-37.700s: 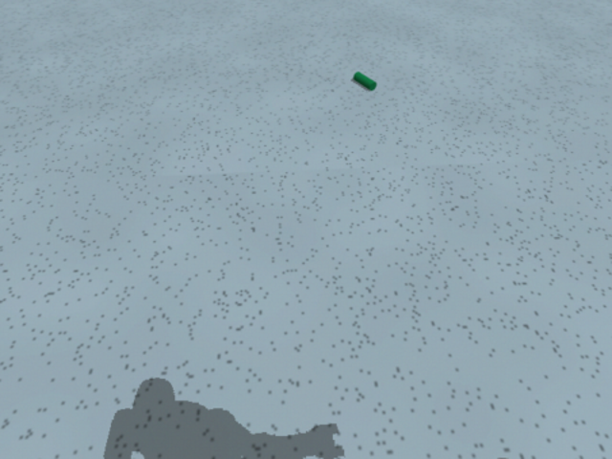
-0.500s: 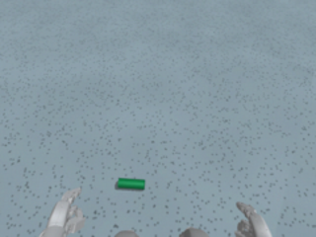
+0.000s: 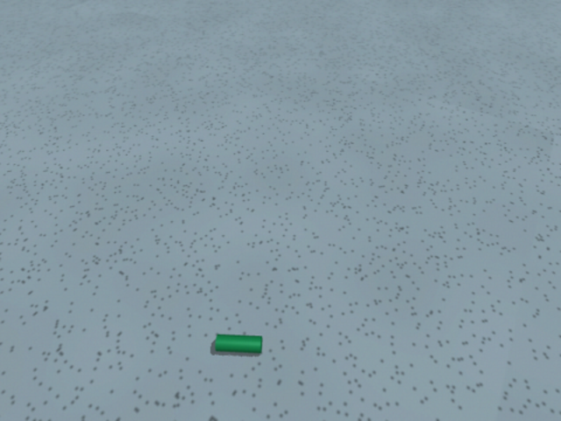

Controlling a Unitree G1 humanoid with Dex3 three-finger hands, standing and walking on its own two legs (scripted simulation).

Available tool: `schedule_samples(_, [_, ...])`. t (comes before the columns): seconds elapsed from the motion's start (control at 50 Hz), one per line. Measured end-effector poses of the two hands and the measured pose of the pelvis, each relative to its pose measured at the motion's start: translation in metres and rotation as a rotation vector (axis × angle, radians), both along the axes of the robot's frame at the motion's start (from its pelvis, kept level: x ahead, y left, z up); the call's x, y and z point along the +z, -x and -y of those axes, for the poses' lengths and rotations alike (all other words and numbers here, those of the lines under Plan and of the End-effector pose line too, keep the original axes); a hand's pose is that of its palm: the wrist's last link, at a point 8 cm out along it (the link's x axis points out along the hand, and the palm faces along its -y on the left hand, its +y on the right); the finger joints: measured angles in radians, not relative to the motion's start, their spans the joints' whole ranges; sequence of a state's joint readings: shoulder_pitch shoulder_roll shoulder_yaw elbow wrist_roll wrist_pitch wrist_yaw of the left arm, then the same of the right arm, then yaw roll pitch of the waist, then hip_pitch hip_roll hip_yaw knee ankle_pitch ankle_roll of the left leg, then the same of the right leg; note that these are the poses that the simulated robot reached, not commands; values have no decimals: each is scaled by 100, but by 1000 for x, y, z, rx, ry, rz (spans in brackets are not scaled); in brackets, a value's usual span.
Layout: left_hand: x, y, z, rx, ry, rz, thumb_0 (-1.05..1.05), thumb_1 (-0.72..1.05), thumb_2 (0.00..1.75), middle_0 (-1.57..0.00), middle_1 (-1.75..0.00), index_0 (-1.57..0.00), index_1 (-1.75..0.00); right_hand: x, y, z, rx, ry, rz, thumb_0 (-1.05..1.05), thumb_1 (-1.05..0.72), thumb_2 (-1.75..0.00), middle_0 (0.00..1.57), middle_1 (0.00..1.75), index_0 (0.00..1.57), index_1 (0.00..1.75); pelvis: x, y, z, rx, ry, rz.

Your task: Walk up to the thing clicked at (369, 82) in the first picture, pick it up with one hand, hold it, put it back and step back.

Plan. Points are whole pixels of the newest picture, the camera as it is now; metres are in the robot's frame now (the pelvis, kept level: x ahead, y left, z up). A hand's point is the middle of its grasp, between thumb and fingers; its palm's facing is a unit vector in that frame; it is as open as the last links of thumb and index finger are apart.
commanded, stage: stand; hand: left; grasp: from above
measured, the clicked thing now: (239, 343) +0.47 +0.17 -0.74
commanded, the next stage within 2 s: step back in 1.90 s
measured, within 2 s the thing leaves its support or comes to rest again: neither
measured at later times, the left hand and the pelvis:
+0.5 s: hand out of the picture +0.06 +0.23 -0.15, palm faces +0.01 -0.94 -0.35, open 7.4 cm; pelvis +0.00 -0.01 +0.01, yaw -1 degrees
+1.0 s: hand out of the picture +0.08 +0.23 -0.15, palm faces -0.01 -0.94 -0.34, open 7.4 cm; pelvis +0.00 -0.01 +0.01, yaw -1 degrees
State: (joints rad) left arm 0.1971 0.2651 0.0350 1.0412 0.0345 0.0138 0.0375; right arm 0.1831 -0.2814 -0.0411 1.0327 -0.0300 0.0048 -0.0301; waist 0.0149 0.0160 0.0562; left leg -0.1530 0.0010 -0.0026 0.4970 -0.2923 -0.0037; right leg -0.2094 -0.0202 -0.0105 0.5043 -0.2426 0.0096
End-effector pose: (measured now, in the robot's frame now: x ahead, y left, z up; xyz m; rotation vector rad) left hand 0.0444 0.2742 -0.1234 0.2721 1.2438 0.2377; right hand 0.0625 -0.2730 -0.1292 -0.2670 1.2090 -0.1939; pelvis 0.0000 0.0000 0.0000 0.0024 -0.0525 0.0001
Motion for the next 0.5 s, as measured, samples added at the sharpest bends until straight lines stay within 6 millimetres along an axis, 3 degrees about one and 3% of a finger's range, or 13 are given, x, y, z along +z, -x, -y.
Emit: schedule_samples(0.5, [11,-11,-4,-16,-18,-20,0,91,90,-20,-30,-20,-30,5,20,20,-32,12,-59,1,-90,-90,21,30,20,30,8,4,7,-14,-2,5])
